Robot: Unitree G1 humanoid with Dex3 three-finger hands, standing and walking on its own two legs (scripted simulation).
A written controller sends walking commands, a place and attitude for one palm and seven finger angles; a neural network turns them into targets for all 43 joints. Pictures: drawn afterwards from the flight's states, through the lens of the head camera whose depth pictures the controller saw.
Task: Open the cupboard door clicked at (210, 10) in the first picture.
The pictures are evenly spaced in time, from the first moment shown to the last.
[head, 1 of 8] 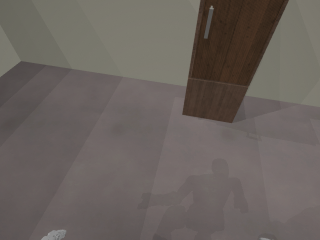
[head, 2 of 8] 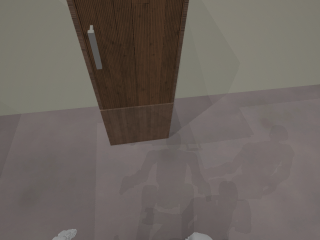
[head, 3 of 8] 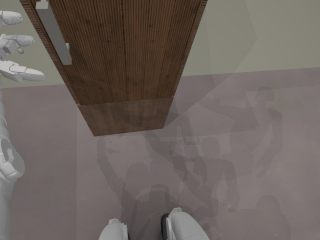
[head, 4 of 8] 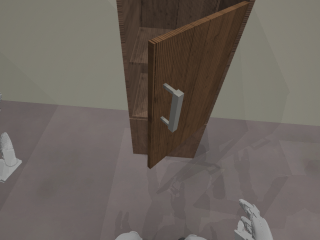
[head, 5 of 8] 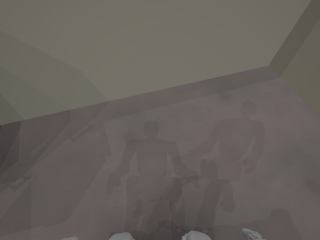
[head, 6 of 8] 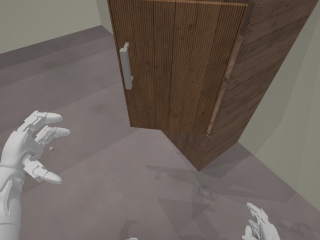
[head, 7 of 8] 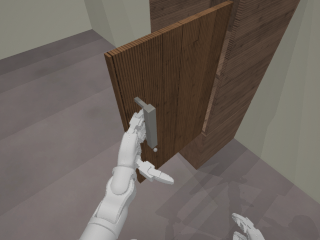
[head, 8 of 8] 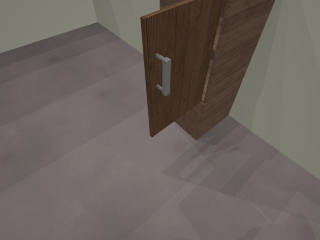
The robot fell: no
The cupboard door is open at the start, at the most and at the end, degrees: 0 92 92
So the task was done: yes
